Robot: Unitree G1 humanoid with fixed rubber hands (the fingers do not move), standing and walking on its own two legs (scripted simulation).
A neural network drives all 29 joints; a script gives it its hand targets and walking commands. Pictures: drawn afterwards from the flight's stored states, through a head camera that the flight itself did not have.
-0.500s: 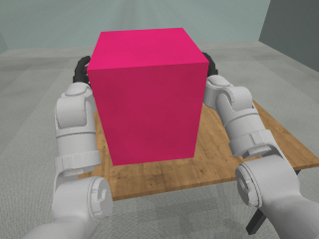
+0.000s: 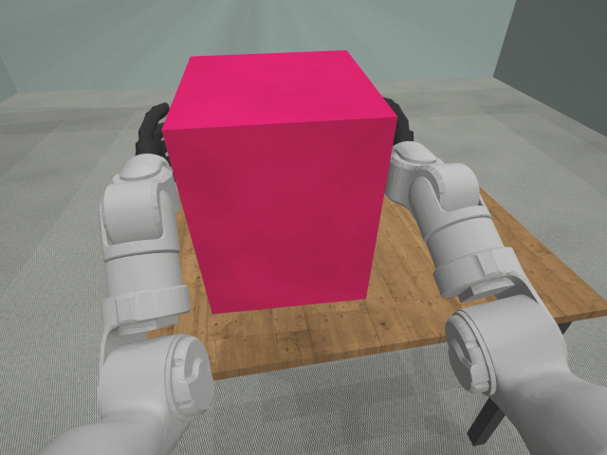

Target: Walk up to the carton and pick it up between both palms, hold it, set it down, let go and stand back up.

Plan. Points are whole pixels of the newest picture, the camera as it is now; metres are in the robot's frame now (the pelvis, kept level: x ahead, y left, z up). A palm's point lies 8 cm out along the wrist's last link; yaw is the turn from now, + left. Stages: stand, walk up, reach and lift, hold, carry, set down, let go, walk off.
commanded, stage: hold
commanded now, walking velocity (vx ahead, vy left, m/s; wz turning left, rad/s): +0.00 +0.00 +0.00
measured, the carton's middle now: (280, 180) +0.38 +0.00 +0.24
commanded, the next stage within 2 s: none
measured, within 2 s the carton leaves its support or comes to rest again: neither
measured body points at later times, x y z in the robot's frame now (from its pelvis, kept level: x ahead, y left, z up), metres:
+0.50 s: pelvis -0.01 +0.00 +0.00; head -0.08 +0.02 +0.44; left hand +0.38 +0.15 +0.27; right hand +0.38 -0.14 +0.27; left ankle +0.04 +0.12 -0.74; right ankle +0.00 -0.10 -0.74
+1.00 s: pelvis +0.00 +0.00 +0.00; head -0.08 +0.02 +0.44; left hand +0.38 +0.15 +0.27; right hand +0.38 -0.14 +0.27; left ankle +0.04 +0.12 -0.74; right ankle +0.00 -0.10 -0.74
